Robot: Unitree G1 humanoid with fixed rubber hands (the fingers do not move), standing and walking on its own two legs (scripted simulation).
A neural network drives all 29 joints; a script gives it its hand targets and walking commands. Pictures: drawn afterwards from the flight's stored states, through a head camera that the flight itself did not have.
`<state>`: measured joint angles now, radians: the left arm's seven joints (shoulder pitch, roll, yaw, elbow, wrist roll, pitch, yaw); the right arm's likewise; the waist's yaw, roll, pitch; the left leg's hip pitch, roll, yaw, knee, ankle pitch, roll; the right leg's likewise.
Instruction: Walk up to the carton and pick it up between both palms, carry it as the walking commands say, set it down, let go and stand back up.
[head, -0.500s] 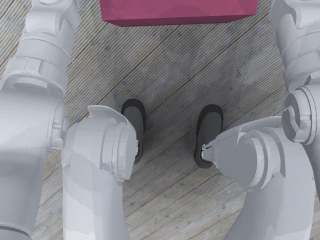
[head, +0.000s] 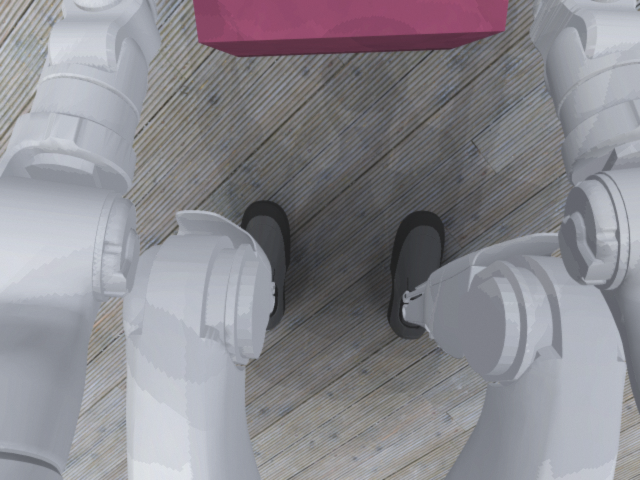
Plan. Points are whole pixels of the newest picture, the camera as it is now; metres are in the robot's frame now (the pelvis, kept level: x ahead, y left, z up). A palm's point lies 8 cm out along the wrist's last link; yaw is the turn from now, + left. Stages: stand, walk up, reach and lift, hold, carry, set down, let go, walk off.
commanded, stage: reach and lift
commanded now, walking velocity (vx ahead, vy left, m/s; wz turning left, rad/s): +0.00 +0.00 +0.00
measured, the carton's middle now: out of the picture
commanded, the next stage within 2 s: none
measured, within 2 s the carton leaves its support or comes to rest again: leaves its support in 0.30 s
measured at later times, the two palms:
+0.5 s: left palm out of the picture +0.52 +0.22 -0.18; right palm out of the picture +0.56 -0.13 -0.18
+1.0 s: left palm out of the picture +0.52 +0.23 -0.12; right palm out of the picture +0.55 -0.12 -0.12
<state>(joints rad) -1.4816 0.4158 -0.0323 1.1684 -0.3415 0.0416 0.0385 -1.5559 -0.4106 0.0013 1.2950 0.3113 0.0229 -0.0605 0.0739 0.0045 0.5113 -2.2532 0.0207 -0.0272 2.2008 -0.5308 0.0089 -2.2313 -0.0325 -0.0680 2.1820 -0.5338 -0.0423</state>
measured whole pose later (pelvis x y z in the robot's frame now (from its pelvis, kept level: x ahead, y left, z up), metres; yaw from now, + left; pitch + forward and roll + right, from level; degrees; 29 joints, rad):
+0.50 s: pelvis -0.01 +0.00 +0.00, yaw +0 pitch +30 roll -2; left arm -1.48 0.41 -0.03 1.08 -0.34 0.13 0.17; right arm -1.56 -0.40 0.08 1.14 0.32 0.15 -0.19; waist 0.07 0.00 0.53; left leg -2.23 0.01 -0.04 2.21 -0.51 0.00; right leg -2.22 -0.02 -0.06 2.19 -0.50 -0.04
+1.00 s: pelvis -0.02 +0.00 +0.00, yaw +0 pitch +25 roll -2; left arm -1.47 0.39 0.00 0.99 -0.34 0.25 0.28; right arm -1.51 -0.35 -0.02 1.01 0.32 0.25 -0.31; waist 0.07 0.00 0.53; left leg -2.14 0.00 -0.04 2.20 -0.50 -0.01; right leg -2.12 -0.01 -0.06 2.19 -0.50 -0.04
